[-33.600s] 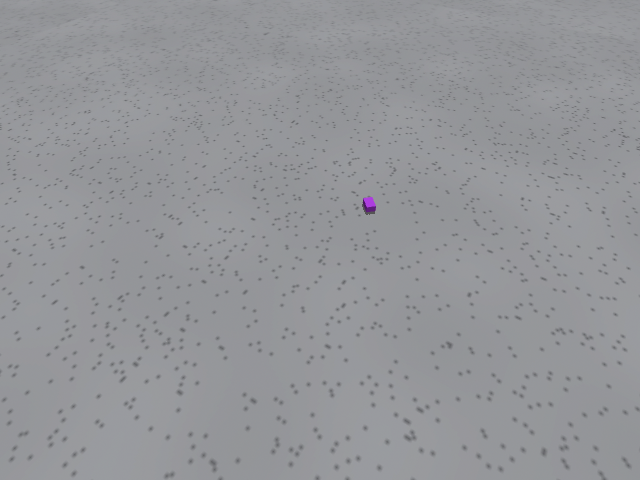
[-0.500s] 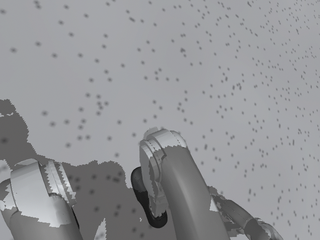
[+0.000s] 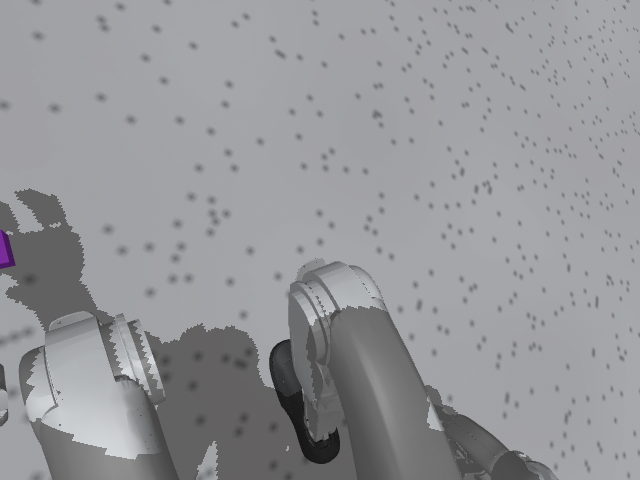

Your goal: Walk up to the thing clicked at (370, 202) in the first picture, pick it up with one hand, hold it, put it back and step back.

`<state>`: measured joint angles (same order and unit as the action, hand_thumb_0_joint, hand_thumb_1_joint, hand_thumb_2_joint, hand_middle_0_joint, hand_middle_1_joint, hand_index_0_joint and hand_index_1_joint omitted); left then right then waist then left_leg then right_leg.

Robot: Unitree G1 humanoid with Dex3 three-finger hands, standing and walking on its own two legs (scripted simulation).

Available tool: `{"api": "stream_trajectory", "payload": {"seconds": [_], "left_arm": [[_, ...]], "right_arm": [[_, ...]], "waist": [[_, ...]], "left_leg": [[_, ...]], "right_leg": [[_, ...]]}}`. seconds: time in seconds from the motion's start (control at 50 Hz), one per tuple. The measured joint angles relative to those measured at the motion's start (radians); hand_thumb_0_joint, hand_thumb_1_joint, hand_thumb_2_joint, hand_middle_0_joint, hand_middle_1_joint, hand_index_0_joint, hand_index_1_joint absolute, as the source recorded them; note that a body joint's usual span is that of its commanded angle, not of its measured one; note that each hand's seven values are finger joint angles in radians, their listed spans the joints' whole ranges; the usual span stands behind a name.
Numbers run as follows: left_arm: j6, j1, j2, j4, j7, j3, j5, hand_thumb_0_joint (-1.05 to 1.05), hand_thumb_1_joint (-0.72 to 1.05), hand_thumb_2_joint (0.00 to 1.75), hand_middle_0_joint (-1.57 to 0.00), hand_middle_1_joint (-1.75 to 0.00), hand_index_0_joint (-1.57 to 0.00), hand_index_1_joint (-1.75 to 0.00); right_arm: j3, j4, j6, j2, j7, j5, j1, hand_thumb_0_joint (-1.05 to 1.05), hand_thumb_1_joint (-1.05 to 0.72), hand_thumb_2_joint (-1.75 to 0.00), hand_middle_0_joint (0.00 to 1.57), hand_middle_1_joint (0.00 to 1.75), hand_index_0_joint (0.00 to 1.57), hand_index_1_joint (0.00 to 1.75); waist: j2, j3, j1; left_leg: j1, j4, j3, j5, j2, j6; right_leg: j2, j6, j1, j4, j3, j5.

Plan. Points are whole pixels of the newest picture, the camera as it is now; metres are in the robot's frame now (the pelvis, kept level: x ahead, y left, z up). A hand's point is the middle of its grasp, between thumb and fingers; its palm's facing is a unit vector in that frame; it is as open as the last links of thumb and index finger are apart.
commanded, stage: withdraw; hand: left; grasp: from above
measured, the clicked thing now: out of the picture +0.41 +0.32 -0.28
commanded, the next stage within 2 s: home in 0.60 s
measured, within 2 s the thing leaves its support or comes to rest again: neither
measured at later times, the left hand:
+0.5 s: hand out of the picture +0.40 +0.33 -0.07, palm faces -0.47 -0.13 -0.87, open 13.8 cm
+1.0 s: hand out of the picture +0.42 +0.33 -0.12, palm faces -0.25 -0.25 -0.93, open 11.7 cm
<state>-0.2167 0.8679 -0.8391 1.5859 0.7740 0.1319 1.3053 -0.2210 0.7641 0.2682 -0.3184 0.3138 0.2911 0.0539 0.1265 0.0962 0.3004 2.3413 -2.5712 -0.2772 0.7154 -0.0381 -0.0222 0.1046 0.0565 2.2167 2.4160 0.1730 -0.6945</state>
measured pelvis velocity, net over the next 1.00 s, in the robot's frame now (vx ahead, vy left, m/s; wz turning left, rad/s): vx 0.00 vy -0.01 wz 0.10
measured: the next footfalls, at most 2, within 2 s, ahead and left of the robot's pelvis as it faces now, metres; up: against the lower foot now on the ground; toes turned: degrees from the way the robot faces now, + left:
none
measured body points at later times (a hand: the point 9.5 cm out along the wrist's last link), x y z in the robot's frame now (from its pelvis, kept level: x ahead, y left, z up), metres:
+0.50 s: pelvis -0.02 -0.01 +0.06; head +0.18 +0.07 +0.45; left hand +0.42 +0.33 -0.02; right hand +0.11 -0.27 -0.05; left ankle +0.06 +0.13 -0.26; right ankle +0.11 -0.12 -0.26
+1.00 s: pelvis +0.00 -0.01 +0.04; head +0.21 +0.09 +0.42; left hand +0.43 +0.34 -0.07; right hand +0.07 -0.25 -0.07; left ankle +0.06 +0.13 -0.26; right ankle +0.11 -0.12 -0.26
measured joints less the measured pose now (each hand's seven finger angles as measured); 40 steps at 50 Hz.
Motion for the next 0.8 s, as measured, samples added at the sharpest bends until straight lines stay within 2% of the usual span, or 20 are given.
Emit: {"api": "stream_trajectory", "payload": {"seconds": [0.04,0.08,0.16,0.2,0.28,0.32,0.4,0.44,0.5,0.62,0.7,0.76,0.8], "left_arm": [[0.045,-0.002,0.02,-0.047,-0.009,0.032,-0.03,0.0,-0.44,0.94,-0.09,-0.98,-0.11,-0.96],[0.097,-0.01,0.045,-0.103,-0.039,0.035,-0.076,0.0,-0.45,0.94,-0.09,-0.98,-0.11,-0.96],[0.19,-0.036,0.112,-0.233,-0.168,-0.029,-0.171,0.0,-0.46,0.95,-0.09,-0.98,-0.1,-0.96],[0.221,-0.042,0.142,-0.279,-0.247,-0.072,-0.201,0.0,-0.46,0.96,-0.09,-0.97,-0.1,-0.96],[0.233,-0.031,0.177,-0.32,-0.414,-0.142,-0.233,0.0,-0.47,0.96,-0.1,-0.97,-0.1,-0.96],[0.207,-0.016,0.183,-0.316,-0.485,-0.156,-0.23,0.0,-0.46,0.96,-0.11,-0.96,-0.11,-0.95],[0.131,0.016,0.17,-0.293,-0.568,-0.159,-0.21,0.0,-0.46,0.96,-0.12,-0.96,-0.12,-0.95],[0.087,0.024,0.157,-0.288,-0.576,-0.146,-0.192,0.0,-0.46,0.96,-0.12,-0.96,-0.12,-0.96],[0.031,0.036,0.132,-0.259,-0.55,-0.127,-0.154,0.0,-0.45,0.96,-0.13,-0.95,-0.12,-0.95],[-0.034,0.068,0.072,-0.131,-0.455,-0.112,-0.079,0.0,-0.44,0.95,-0.13,-0.94,-0.13,-0.94],[-0.062,0.083,0.039,-0.068,-0.389,-0.092,-0.041,0.0,-0.42,0.93,-0.14,-0.93,-0.14,-0.93],[-0.065,0.081,0.03,-0.062,-0.333,-0.067,-0.019,0.0,-0.4,0.92,-0.16,-0.92,-0.16,-0.91],[-0.054,0.066,0.037,-0.092,-0.301,-0.045,-0.018,0.0,-0.37,0.92,-0.18,-0.89,-0.18,-0.88]], "right_arm": [[0.023,-0.004,0.004,-0.001,0.016,-0.018,0.014,0.0,-0.89,-0.89,0.2,0.3,0.2,0.3],[0.052,-0.002,0.0,0.002,0.027,-0.042,0.03,0.0,-0.89,-0.89,0.2,0.3,0.2,0.3],[0.112,0.013,-0.035,0.013,0.028,-0.105,0.061,0.0,-0.89,-0.89,0.2,0.3,0.2,0.3],[0.139,0.014,-0.064,0.02,0.02,-0.136,0.067,0.0,-0.89,-0.89,0.2,0.3,0.2,0.3],[0.167,-0.013,-0.123,0.026,-0.011,-0.176,0.07,0.0,-0.9,-0.9,0.2,0.3,0.2,0.3],[0.168,-0.036,-0.148,0.024,-0.032,-0.186,0.07,0.0,-0.9,-0.9,0.2,0.3,0.2,0.3],[0.154,-0.079,-0.185,0.013,-0.082,-0.192,0.074,0.0,-0.9,-0.9,0.2,0.3,0.2,0.3],[0.144,-0.088,-0.195,0.006,-0.106,-0.19,0.078,0.0,-0.9,-0.9,0.2,0.3,0.2,0.3],[0.132,-0.087,-0.21,-0.004,-0.134,-0.183,0.084,0.0,-0.9,-0.9,0.2,0.3,0.2,0.3],[0.11,-0.063,-0.218,-0.013,-0.17,-0.156,0.093,0.0,-0.89,-0.89,0.2,0.3,0.2,0.3],[0.096,-0.045,-0.208,-0.004,-0.184,-0.132,0.1,0.0,-0.89,-0.89,0.2,0.3,0.2,0.3],[0.091,-0.031,-0.193,0.01,-0.183,-0.114,0.11,0.0,-0.89,-0.89,0.2,0.3,0.2,0.3],[0.094,-0.022,-0.182,0.023,-0.176,-0.106,0.119,0.0,-0.89,-0.89,0.2,0.3,0.2,0.3]], "waist": [[-0.016,-0.024,-0.005],[-0.04,-0.059,-0.015],[-0.101,-0.145,-0.054],[-0.126,-0.174,-0.075],[-0.16,-0.196,-0.104],[-0.167,-0.194,-0.11],[-0.16,-0.177,-0.109],[-0.15,-0.168,-0.106],[-0.13,-0.159,-0.098],[-0.098,-0.132,-0.072],[-0.08,-0.101,-0.054],[-0.072,-0.083,-0.045],[-0.071,-0.081,-0.041]], "left_leg": [[0.008,0.004,0.004,-0.002,0.002,-0.001],[0.018,0.013,0.011,-0.003,0.002,-0.001],[0.023,0.056,0.046,-0.005,-0.002,0.005],[0.006,0.09,0.071,-0.008,-0.005,0.011],[-0.052,0.169,0.112,-0.025,-0.009,0.017],[-0.081,0.203,0.125,-0.038,-0.007,0.018],[-0.115,0.247,0.131,-0.063,-0.003,0.015],[-0.119,0.255,0.128,-0.075,0.001,0.012],[-0.111,0.253,0.123,-0.087,0.005,0.007],[-0.063,0.208,0.111,-0.101,0.011,0.002],[-0.027,0.166,0.103,-0.103,0.016,0.002],[-0.004,0.139,0.099,-0.1,0.019,0.004],[0.009,0.127,0.098,-0.097,0.021,0.006]], "right_leg": [[-0.003,-0.001,0.009,0.0,-0.002,-0.001],[-0.006,-0.002,0.02,-0.003,-0.008,-0.004],[-0.014,-0.004,0.031,-0.027,-0.033,-0.012],[-0.019,-0.005,0.019,-0.048,-0.051,-0.016],[-0.029,-0.008,-0.027,-0.101,-0.082,-0.009],[-0.034,-0.012,-0.05,-0.125,-0.091,-0.001],[-0.041,-0.022,-0.079,-0.158,-0.094,0.019],[-0.043,-0.026,-0.083,-0.165,-0.09,0.029],[-0.045,-0.03,-0.074,-0.161,-0.085,0.039],[-0.045,-0.029,-0.032,-0.121,-0.078,0.051],[-0.044,-0.024,-0.005,-0.085,-0.073,0.05],[-0.043,-0.02,0.012,-0.063,-0.07,0.046],[-0.043,-0.02,0.023,-0.052,-0.07,0.04]]}}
